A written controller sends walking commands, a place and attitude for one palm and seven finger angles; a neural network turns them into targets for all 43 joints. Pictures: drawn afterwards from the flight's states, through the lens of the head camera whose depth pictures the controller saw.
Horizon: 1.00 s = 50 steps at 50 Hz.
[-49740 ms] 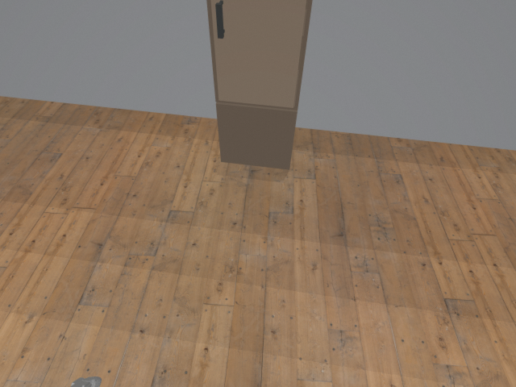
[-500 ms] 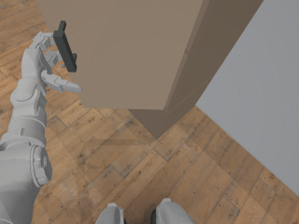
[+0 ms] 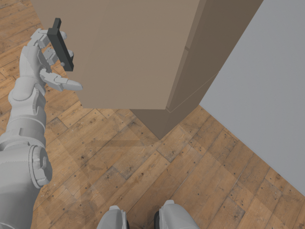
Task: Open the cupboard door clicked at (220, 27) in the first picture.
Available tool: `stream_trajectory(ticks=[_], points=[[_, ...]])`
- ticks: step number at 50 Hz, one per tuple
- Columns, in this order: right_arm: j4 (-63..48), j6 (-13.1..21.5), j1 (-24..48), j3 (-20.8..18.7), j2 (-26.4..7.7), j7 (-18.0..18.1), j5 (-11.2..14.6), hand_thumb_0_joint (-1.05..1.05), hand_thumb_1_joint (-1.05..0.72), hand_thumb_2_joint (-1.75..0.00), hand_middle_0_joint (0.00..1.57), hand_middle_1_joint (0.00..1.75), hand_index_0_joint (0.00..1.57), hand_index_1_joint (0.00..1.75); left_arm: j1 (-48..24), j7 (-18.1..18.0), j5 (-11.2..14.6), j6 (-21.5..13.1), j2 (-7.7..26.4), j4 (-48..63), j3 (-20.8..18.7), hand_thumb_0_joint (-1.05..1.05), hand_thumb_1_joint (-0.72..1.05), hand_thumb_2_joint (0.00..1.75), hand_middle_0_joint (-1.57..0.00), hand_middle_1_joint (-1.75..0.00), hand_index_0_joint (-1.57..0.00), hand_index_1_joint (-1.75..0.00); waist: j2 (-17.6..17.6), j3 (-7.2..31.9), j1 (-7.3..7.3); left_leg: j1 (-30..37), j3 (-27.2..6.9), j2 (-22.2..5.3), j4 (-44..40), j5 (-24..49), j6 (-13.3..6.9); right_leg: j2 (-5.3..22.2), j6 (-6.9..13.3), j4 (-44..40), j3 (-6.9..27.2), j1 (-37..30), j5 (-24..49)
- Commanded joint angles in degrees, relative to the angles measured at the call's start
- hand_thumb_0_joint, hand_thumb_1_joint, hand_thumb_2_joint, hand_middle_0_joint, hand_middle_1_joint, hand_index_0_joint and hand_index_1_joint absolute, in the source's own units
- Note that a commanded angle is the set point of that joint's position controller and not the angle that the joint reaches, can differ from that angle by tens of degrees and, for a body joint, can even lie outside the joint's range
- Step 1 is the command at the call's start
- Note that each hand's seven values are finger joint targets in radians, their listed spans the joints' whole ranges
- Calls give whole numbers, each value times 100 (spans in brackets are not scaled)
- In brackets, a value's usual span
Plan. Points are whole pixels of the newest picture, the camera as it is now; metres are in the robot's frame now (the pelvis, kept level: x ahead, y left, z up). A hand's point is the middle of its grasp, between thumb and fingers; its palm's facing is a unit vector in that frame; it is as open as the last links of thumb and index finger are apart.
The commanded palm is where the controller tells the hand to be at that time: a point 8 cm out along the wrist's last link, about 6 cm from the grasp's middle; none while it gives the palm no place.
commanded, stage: close the thumb around the handle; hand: left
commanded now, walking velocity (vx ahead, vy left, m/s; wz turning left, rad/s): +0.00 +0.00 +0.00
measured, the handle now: (63, 46) +0.56 +0.19 +0.09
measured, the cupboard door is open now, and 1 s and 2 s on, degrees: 48 51 97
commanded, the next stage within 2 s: pull the door open along its arc in 0.60 s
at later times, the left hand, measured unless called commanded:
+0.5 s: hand (65, 63) +0.51 +0.18 +0.09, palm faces -0.07 -1.00 -0.01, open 6.3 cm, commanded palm +0.49 +0.23 +0.08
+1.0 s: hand (70, 70) +0.49 +0.17 +0.08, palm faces -0.03 -1.00 +0.00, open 5.8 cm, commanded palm +0.44 +0.21 +0.08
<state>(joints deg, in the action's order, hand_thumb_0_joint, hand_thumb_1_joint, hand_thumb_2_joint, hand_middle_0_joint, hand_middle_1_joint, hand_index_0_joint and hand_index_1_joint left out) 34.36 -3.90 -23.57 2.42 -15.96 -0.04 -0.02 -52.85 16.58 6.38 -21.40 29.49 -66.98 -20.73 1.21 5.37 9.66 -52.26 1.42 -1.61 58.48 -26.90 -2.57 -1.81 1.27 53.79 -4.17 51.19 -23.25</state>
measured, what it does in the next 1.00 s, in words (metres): stands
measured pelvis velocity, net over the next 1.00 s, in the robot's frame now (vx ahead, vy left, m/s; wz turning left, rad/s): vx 0.01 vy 0.00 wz -0.02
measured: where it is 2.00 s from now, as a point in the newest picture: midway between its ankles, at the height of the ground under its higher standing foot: outside the picture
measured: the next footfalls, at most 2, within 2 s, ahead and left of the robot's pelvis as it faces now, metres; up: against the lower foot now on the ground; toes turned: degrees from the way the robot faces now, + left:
none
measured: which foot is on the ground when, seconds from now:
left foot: down 0.00-1.00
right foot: down 0.00-1.00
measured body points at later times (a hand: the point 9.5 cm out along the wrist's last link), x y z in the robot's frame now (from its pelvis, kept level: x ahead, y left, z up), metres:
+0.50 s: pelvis +0.00 +0.00 +0.00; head +0.13 +0.02 +0.43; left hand +0.51 +0.24 +0.09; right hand +0.01 -0.27 -0.11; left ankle +0.00 +0.09 -0.67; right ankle +0.02 -0.11 -0.67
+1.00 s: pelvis +0.01 +0.00 +0.01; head +0.11 +0.02 +0.44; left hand +0.49 +0.22 +0.09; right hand +0.01 -0.26 -0.10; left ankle +0.00 +0.09 -0.67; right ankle +0.02 -0.11 -0.67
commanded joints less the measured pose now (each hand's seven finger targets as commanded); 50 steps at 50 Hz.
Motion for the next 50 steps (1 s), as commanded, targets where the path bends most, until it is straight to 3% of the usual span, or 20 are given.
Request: stream_trajectory(ticks=[1,2,4,6,9,13,14,15,17,19,20,22,27,29,31,34,37,40,48,50], points=[[-271,76,-919,-369,-1021,93,22,0,-90,-90,20,30,20,30,-2404,7,73,-349,1355,1117,-173,0,-16,44,-32,-124,-32,-124,458,2636,56,1932,-435,52,-630,2274,70,-153,-7,-548,253,-1213,1842],[-277,76,-890,-367,-1006,93,21,0,-90,-90,20,30,20,30,-2520,5,80,-334,1242,1149,-67,0,-11,47,-33,-124,-33,-124,488,2550,122,1852,-389,66,-637,2151,50,-147,-26,-594,284,-1235,1829],[-269,81,-909,-370,-1018,102,16,0,-90,-90,20,30,20,30,-2496,-8,51,-386,1406,1209,-185,0,0,52,-34,-125,-34,-125,719,2714,43,2031,-426,60,-638,2279,82,-141,3,-548,263,-1172,1831],[-255,81,-901,-379,-1001,95,15,0,-90,-90,20,30,20,30,-2455,-15,59,-388,1220,1219,-54,0,12,56,-34,-127,-34,-127,672,2680,80,2125,-437,47,-641,2310,83,-148,-3,-566,254,-1102,1812],[-239,80,-899,-369,-1036,102,20,0,-90,-90,20,30,20,30,-2493,-20,80,-385,1379,1109,-171,0,28,64,-36,-128,-36,-128,615,2547,74,1985,-434,46,-654,2164,82,-148,0,-571,258,-1087,1716],[-240,106,-935,-371,-1019,109,8,0,-90,-90,20,30,20,30,-2609,-22,77,-386,1236,1102,-66,0,51,73,-37,-131,-37,-131,580,2575,142,2004,-451,60,-625,2217,60,-145,8,-553,248,-1065,1745],[-214,90,-926,-376,-1045,114,12,0,-90,-90,20,30,20,30,-2557,-36,39,-395,1451,1108,-196,0,56,76,-38,-131,-38,-131,638,2659,72,2042,-466,42,-629,2260,84,-136,5,-531,259,-1080,1766],[-247,94,-906,-364,-1013,103,15,0,-90,-90,20,30,20,30,-2514,-15,49,-370,1211,1065,-25,0,62,78,-38,-132,-38,-132,654,2635,110,2029,-442,59,-633,2231,79,-136,-3,-547,254,-1060,1751],[-215,92,-929,-368,-1032,111,8,0,-90,-90,20,30,20,30,-2590,-10,57,-344,1339,1019,-117,0,73,83,-39,-133,-39,-133,456,2576,145,1877,-428,55,-617,2172,53,-136,-16,-563,275,-1170,1791],[-258,87,-932,-369,-1036,114,6,0,-90,-90,20,30,20,30,-2421,14,42,-366,1509,1077,-266,0,84,88,-40,-134,-40,-134,660,2843,15,1993,-423,67,-588,2410,77,-132,5,-495,279,-1252,1969],[-259,80,-912,-366,-1012,114,8,0,-90,-90,20,30,20,30,-2445,22,52,-351,1391,1108,-171,0,90,90,-40,-135,-40,-135,658,2780,70,2013,-406,62,-576,2453,70,-133,-8,-507,284,-1224,2026],[-287,75,-913,-361,-1013,103,15,0,-90,-90,20,30,20,30,-2355,53,84,-322,1357,1105,-160,0,90,90,-40,-135,-40,-135,529,2685,44,1918,-390,68,-600,2375,62,-147,-11,-539,279,-1314,2013],[-367,38,-891,-332,-1011,137,25,0,-90,-90,20,30,20,30,-2218,-43,85,-228,1783,969,-539,0,90,90,-40,-135,-40,-135,333,2543,-19,1485,-298,102,-635,2187,29,-124,-43,-555,331,-1618,2073],[-393,38,-888,-330,-1001,149,22,0,-90,-90,20,30,20,30,-2330,-90,-2,-282,1894,1095,-566,0,90,90,-40,-135,-40,-135,487,2615,-39,1593,-322,96,-619,2271,37,-114,-30,-512,335,-1551,2105],[-418,41,-855,-324,-983,134,24,0,-90,-90,20,30,20,30,-2272,-98,-16,-265,1669,1029,-393,0,90,90,-40,-135,-40,-135,512,2512,-2,1606,-329,88,-640,2122,51,-116,-32,-539,315,-1417,1912],[-449,42,-873,-331,-1026,150,26,0,-90,-90,20,30,20,30,-2263,-99,17,-306,1937,1061,-620,0,90,90,-40,-135,-40,-135,413,2650,-52,1601,-336,86,-649,2134,48,-119,-30,-526,326,-1538,1941],[-410,105,-829,-355,-935,94,14,0,-90,-90,20,30,20,30,-2467,-83,139,-312,910,1220,48,0,90,90,-40,-135,-40,-135,507,2587,118,1901,-369,58,-650,2125,74,-141,-32,-570,258,-1192,1810],[-384,123,-864,-396,-984,59,-1,0,-90,-90,20,30,20,30,-2157,-205,139,-379,1044,1292,-140,0,90,90,-40,-135,-40,-135,526,2823,-44,2020,-396,60,-648,2281,108,-142,-3,-505,240,-1232,1844],[-678,79,-619,-463,-894,-55,81,0,-90,-90,20,30,20,30,-554,-226,311,-316,303,2137,234,0,90,90,-40,-135,-40,-135,301,2827,-345,2189,-281,89,-838,2657,104,-171,39,-587,178,-1753,2247],[-750,67,-502,-490,-853,-92,122,0,-90,-90,20,30,20,30,-20,-245,382,-264,111,2643,354,0,90,90,-40,-135,-40,-135,467,2806,-470,2370,-244,60,-917,2944,136,-157,37,-624,167,-1825,2399]])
